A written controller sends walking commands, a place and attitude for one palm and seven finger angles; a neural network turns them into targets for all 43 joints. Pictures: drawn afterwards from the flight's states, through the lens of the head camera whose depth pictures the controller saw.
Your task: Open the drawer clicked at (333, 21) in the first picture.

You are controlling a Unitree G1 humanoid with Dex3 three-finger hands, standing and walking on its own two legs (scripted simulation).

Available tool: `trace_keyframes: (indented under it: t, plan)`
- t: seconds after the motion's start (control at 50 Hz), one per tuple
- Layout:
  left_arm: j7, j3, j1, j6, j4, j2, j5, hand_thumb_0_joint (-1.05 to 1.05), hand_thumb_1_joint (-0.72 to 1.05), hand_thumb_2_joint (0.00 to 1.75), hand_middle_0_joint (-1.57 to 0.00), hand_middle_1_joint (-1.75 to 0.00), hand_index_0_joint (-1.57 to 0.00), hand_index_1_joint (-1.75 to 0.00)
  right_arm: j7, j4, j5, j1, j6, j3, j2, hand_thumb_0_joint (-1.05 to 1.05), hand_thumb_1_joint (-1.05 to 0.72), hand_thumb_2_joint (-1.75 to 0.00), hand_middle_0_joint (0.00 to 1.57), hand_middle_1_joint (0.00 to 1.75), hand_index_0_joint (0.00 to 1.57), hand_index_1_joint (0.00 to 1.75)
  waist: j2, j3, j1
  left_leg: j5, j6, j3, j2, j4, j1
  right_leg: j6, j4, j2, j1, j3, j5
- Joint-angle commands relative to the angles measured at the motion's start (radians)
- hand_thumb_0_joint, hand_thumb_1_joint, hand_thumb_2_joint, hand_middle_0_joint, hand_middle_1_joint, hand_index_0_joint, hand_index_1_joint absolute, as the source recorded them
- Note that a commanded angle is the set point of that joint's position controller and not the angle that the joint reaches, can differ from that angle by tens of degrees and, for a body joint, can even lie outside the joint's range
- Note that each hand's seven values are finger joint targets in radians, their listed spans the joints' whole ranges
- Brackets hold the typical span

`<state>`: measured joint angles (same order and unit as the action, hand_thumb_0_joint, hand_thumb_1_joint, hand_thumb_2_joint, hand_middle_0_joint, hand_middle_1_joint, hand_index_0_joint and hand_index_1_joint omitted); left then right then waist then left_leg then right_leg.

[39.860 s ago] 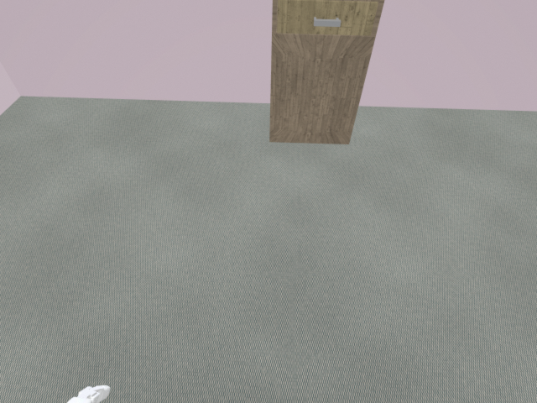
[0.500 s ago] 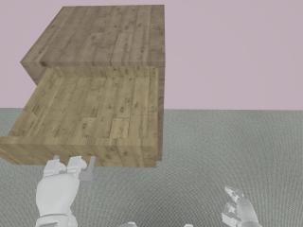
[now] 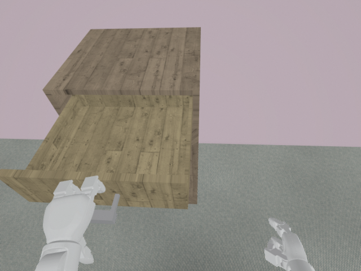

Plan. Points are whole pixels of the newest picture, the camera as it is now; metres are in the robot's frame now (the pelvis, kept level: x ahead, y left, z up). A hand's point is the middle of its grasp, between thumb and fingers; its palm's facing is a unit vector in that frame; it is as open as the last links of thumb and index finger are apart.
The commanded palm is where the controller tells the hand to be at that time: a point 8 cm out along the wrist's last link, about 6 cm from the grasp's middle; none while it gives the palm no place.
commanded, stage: lift the hand off the handle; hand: left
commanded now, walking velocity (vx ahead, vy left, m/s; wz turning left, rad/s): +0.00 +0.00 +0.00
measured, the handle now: (93, 206) +0.25 +0.25 -0.02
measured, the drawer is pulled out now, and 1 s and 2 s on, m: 0.30 0.30 0.30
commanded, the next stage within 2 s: draw the hand back to the body in 0.86 s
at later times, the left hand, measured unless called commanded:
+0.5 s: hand (75, 204) +0.21 +0.23 +0.09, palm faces +0.09 -0.11 -0.99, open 13.8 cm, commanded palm +0.17 +0.23 +0.14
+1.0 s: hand (66, 200) +0.20 +0.23 +0.12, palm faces +0.07 -0.12 -0.99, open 13.8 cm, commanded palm +0.17 +0.23 +0.18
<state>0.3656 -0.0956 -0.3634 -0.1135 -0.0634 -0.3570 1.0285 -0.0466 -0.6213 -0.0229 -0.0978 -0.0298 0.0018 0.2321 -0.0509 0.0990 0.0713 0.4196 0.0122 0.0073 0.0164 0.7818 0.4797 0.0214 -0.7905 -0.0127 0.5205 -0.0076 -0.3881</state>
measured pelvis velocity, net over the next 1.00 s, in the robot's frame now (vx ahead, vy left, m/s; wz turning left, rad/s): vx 0.00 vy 0.01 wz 0.00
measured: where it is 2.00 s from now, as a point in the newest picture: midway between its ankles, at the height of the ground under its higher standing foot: outside the picture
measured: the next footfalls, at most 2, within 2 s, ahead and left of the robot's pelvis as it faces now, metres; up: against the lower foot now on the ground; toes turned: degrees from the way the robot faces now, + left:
none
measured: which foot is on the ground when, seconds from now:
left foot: down 0.00-1.00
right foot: down 0.00-1.00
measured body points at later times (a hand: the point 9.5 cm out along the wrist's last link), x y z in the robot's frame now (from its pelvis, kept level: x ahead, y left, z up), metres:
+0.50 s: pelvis +0.01 +0.01 +0.02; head +0.01 -0.03 +0.47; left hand +0.20 +0.23 +0.14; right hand +0.23 -0.19 -0.08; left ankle -0.02 +0.13 -0.71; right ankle +0.01 -0.11 -0.71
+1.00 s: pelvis +0.00 +0.01 +0.03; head -0.01 -0.03 +0.48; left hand +0.20 +0.23 +0.18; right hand +0.24 -0.18 -0.06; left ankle -0.01 +0.13 -0.71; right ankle +0.01 -0.11 -0.71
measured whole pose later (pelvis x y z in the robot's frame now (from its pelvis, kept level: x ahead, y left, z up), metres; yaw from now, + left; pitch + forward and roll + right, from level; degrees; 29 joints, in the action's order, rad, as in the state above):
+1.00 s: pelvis +0.00 +0.01 +0.03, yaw +0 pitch -2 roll +0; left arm 0.08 -0.08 -0.37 -0.14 -0.38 -0.44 0.95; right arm 0.00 -0.62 0.01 -0.06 -0.07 -0.05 0.23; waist -0.10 0.01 0.11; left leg 0.29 0.00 0.01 0.01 0.48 0.17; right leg 0.01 -0.49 -0.01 0.20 0.00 -0.25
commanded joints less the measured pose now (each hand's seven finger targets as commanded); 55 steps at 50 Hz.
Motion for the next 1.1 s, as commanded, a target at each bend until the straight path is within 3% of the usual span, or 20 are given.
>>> trace_keyframes:
  t: [0.0, 0.12, 0.24, 0.38, 0.52, 0.54, 0.56, 0.64, 0.76, 0.78, 0.82, 0.84, 0.9, 0.92, 0.94, 0.96, 1.02, 1.04, 1.06, 1.08]
  plan:
    - [0.025, 0.117, 0.015, 0.052, -0.260, -0.159, 0.010, 0.00, -0.50, 0.30, -0.30, -1.20, -0.30, -1.20, 0.001, 0.167, -0.006, 0.137, 0.054, 0.026, 0.079, 0.00, -0.90, -0.90, 0.20, 0.30, 0.20, 0.30, 0.025, 0.154, 0.018, -0.263, -0.023, 0.012, -0.049, -0.117, -0.112, 0.008, 0.157, -0.018, -0.135, 0.021, 0.280]
    - [0.023, 0.171, 0.010, 0.042, -0.295, -0.191, 0.001, 0.00, -0.50, 0.30, -0.30, -1.20, -0.30, -1.20, 0.011, 0.167, -0.002, 0.150, 0.047, 0.026, 0.080, 0.00, -0.90, -0.90, 0.20, 0.30, 0.20, 0.30, 0.034, 0.100, 0.019, -0.272, -0.016, 0.010, -0.044, -0.153, -0.128, 0.008, 0.196, -0.020, -0.165, 0.033, 0.289]
    - [-0.022, 0.117, 0.078, 0.028, -0.368, -0.169, -0.016, 0.00, -0.50, 0.30, -0.30, -1.20, -0.30, -1.20, 0.009, 0.168, -0.006, 0.149, 0.048, 0.020, 0.080, 0.00, -0.90, -0.90, 0.20, 0.30, 0.20, 0.30, 0.034, 0.136, 0.009, -0.301, -0.027, 0.010, -0.043, -0.173, -0.197, -0.004, 0.217, -0.008, -0.186, 0.016, 0.297]
    - [-0.095, 0.098, 0.052, 0.016, -0.418, -0.172, -0.023, 0.00, -0.50, 0.30, -0.30, -1.20, -0.30, -1.20, 0.020, 0.172, -0.002, 0.162, 0.039, 0.009, 0.076, 0.00, -0.90, -0.90, 0.20, 0.30, 0.20, 0.30, 0.024, 0.108, 0.032, -0.364, -0.026, 0.009, -0.035, -0.227, -0.232, -0.001, 0.247, -0.011, -0.246, -0.006, 0.325]
    - [-0.117, 0.183, -0.024, -0.014, -0.495, -0.236, -0.051, 0.00, -0.50, 0.30, -0.30, -1.20, -0.30, -1.20, 0.034, 0.191, 0.018, 0.196, 0.030, -0.003, 0.081, 0.00, -0.90, -0.90, 0.20, 0.30, 0.20, 0.30, 0.006, 0.096, 0.059, -0.417, -0.014, 0.013, -0.023, -0.275, -0.256, 0.002, 0.282, -0.012, -0.339, 0.010, 0.399]
    - [-0.123, 0.163, -0.037, -0.018, -0.500, -0.214, -0.048, 0.00, -0.50, 0.30, -0.30, -1.20, -0.30, -1.20, 0.038, 0.192, 0.014, 0.175, 0.030, -0.010, 0.072, 0.00, -0.90, -0.90, 0.20, 0.30, 0.20, 0.30, 0.033, 0.095, 0.056, -0.413, -0.019, 0.021, -0.024, -0.272, -0.248, -0.005, 0.277, -0.003, -0.335, -0.008, 0.390]
    - [-0.130, 0.189, -0.010, -0.023, -0.503, -0.243, -0.065, 0.00, -0.50, 0.30, -0.30, -1.20, -0.30, -1.20, 0.037, 0.177, 0.023, 0.190, 0.023, -0.005, 0.080, 0.00, -0.90, -0.90, 0.20, 0.30, 0.20, 0.30, 0.013, 0.073, 0.047, -0.415, -0.015, 0.017, -0.023, -0.291, -0.259, -0.001, 0.293, -0.010, -0.347, 0.002, 0.404]
    - [-0.169, 0.137, 0.044, -0.045, -0.555, -0.207, -0.075, 0.00, -0.50, 0.30, -0.30, -1.20, -0.30, -1.20, 0.039, 0.190, 0.019, 0.190, 0.017, -0.012, 0.080, 0.00, -0.90, -0.90, 0.20, 0.30, 0.20, 0.30, 0.022, 0.063, 0.035, -0.401, -0.026, 0.018, -0.021, -0.304, -0.281, -0.009, 0.319, -0.001, -0.340, -0.013, 0.360]
    - [-0.231, 0.126, 0.133, -0.043, -0.543, -0.235, -0.083, 0.00, -0.50, 0.30, -0.30, -1.20, -0.30, -1.20, 0.030, 0.167, 0.022, 0.210, 0.008, -0.012, 0.083, 0.00, -0.90, -0.90, 0.20, 0.30, 0.20, 0.30, -0.002, 0.024, 0.027, -0.371, -0.026, 0.014, -0.017, -0.350, -0.320, -0.006, 0.370, -0.006, -0.347, -0.016, 0.297]
    - [-0.241, 0.102, 0.108, -0.041, -0.525, -0.207, -0.079, 0.00, -0.50, 0.30, -0.30, -1.20, -0.30, -1.20, 0.031, 0.174, 0.018, 0.200, 0.009, -0.015, 0.085, 0.00, -0.90, -0.90, 0.20, 0.30, 0.20, 0.30, 0.020, 0.019, 0.034, -0.371, -0.028, 0.016, -0.021, -0.351, -0.313, -0.010, 0.370, -0.006, -0.348, -0.025, 0.300]
    - [-0.251, 0.140, 0.103, -0.041, -0.509, -0.236, -0.082, 0.00, -0.50, 0.30, -0.30, -1.20, -0.30, -1.20, 0.034, 0.175, 0.030, 0.227, 0.008, -0.017, 0.088, 0.00, -0.90, -0.90, 0.20, 0.30, 0.20, 0.30, 0.021, 0.013, 0.040, -0.360, -0.020, 0.010, -0.014, -0.358, -0.308, -0.003, 0.375, -0.011, -0.366, -0.012, 0.298]
    - [-0.256, 0.093, 0.098, -0.035, -0.514, -0.189, -0.065, 0.00, -0.50, 0.30, -0.30, -1.20, -0.30, -1.20, 0.042, 0.181, 0.022, 0.195, 0.011, -0.026, 0.076, 0.00, -0.90, -0.90, 0.20, 0.30, 0.20, 0.30, 0.035, 0.037, 0.046, -0.376, -0.025, 0.019, -0.019, -0.356, -0.305, -0.006, 0.364, -0.004, -0.366, -0.027, 0.293]
    - [-0.248, 0.137, 0.106, -0.021, -0.514, -0.235, -0.068, 0.00, -0.50, 0.30, -0.30, -1.20, -0.30, -1.20, 0.040, 0.177, 0.023, 0.209, 0.009, -0.018, 0.084, 0.00, -0.90, -0.90, 0.20, 0.30, 0.20, 0.30, 0.026, 0.041, 0.054, -0.382, -0.021, 0.021, -0.021, -0.368, -0.308, -0.006, 0.371, -0.008, -0.391, -0.019, 0.324]
    - [-0.240, 0.191, 0.099, -0.025, -0.520, -0.280, -0.071, 0.00, -0.50, 0.30, -0.30, -1.20, -0.30, -1.20, 0.038, 0.181, 0.027, 0.232, 0.011, -0.020, 0.089, 0.00, -0.90, -0.90, 0.20, 0.30, 0.20, 0.30, 0.008, 0.041, 0.057, -0.367, -0.017, 0.015, -0.013, -0.370, -0.302, -0.001, 0.373, -0.014, -0.401, -0.006, 0.316]
    - [-0.238, 0.150, 0.086, -0.020, -0.522, -0.230, -0.060, 0.00, -0.50, 0.30, -0.30, -1.20, -0.30, -1.20, 0.042, 0.186, 0.021, 0.208, 0.015, -0.029, 0.074, 0.00, -0.90, -0.90, 0.20, 0.30, 0.20, 0.30, 0.010, 0.060, 0.063, -0.381, -0.021, 0.022, -0.021, -0.363, -0.303, -0.003, 0.367, -0.002, -0.401, -0.018, 0.311]
    - [-0.228, 0.199, 0.115, -0.010, -0.514, -0.282, -0.071, 0.00, -0.50, 0.30, -0.30, -1.20, -0.30, -1.20, 0.038, 0.164, 0.025, 0.216, 0.010, -0.020, 0.081, 0.00, -0.90, -0.90, 0.20, 0.30, 0.20, 0.30, 0.001, 0.040, 0.054, -0.380, -0.017, 0.019, -0.019, -0.377, -0.306, 0.001, 0.379, -0.011, -0.406, -0.006, 0.322]
    - [-0.210, 0.248, 0.102, -0.008, -0.545, -0.315, -0.077, 0.00, -0.50, 0.30, -0.30, -1.20, -0.30, -1.20, 0.033, 0.177, 0.026, 0.231, 0.013, -0.019, 0.090, 0.00, -0.90, -0.90, 0.20, 0.30, 0.20, 0.30, -0.030, 0.051, 0.061, -0.368, -0.014, 0.016, -0.020, -0.372, -0.309, 0.003, 0.387, -0.010, -0.412, 0.012, 0.314]
    - [-0.212, 0.205, 0.093, -0.006, -0.544, -0.267, -0.076, 0.00, -0.50, 0.30, -0.30, -1.20, -0.30, -1.20, 0.035, 0.182, 0.020, 0.209, 0.017, -0.023, 0.075, 0.00, -0.90, -0.90, 0.20, 0.30, 0.20, 0.30, -0.013, 0.053, 0.061, -0.368, -0.020, 0.021, -0.025, -0.364, -0.310, -0.002, 0.384, 0.000, -0.399, -0.005, 0.301]
    - [-0.212, 0.238, 0.109, -0.003, -0.519, -0.302, -0.092, 0.00, -0.50, 0.30, -0.30, -1.20, -0.30, -1.20, 0.031, 0.160, 0.025, 0.220, 0.014, -0.013, 0.084, 0.00, -0.90, -0.90, 0.20, 0.30, 0.20, 0.30, -0.020, 0.022, 0.047, -0.360, -0.018, 0.019, -0.024, -0.376, -0.314, 0.000, 0.400, -0.007, -0.394, 0.007, 0.302]
    - [-0.217, 0.219, 0.092, -0.001, -0.504, -0.278, -0.092, 0.00, -0.50, 0.30, -0.30, -1.20, -0.30, -1.20, 0.030, 0.164, 0.021, 0.211, 0.015, -0.012, 0.087, 0.00, -0.90, -0.90, 0.20, 0.30, 0.20, 0.30, -0.004, 0.024, 0.051, -0.358, -0.020, 0.022, -0.028, -0.371, -0.312, -0.005, 0.401, -0.005, -0.386, 0.000, 0.294]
